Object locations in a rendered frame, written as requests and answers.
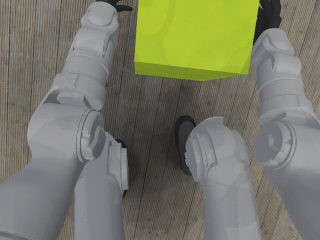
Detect right robot shin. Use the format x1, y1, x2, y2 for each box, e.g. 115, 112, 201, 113
184, 116, 250, 172

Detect robot right upper arm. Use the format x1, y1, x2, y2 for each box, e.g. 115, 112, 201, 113
251, 120, 320, 240

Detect left robot thigh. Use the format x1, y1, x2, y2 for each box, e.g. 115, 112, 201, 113
74, 140, 129, 240

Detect carton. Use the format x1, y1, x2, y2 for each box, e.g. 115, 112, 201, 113
134, 0, 260, 82

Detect robot right hand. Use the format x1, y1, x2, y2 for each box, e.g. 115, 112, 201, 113
252, 0, 282, 46

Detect robot left hand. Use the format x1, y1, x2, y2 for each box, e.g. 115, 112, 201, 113
96, 0, 133, 12

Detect robot right forearm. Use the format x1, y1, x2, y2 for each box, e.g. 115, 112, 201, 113
251, 28, 320, 130

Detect robot left upper arm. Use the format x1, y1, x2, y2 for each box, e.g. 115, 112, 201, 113
0, 103, 106, 240

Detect robot left forearm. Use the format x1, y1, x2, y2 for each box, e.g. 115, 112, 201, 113
27, 1, 119, 148

